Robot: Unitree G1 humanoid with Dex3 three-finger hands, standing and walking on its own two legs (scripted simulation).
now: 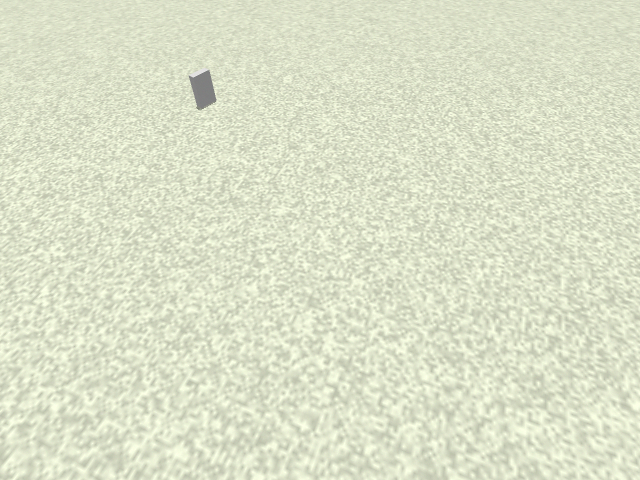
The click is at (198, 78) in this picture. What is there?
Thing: carton on end
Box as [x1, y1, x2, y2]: [189, 68, 215, 107]
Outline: 205,68 189,75 196,103 200,107 215,100 209,71
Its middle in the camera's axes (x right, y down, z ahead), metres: -0.70 -0.84 +2.32
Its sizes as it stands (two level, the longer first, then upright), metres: 0.116 0.042 0.194
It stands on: the floor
